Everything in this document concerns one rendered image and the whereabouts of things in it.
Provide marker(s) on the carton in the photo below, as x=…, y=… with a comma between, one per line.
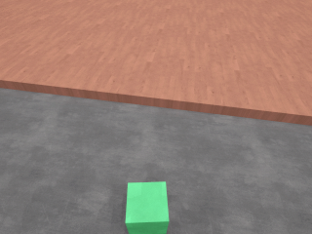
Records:
x=147, y=208

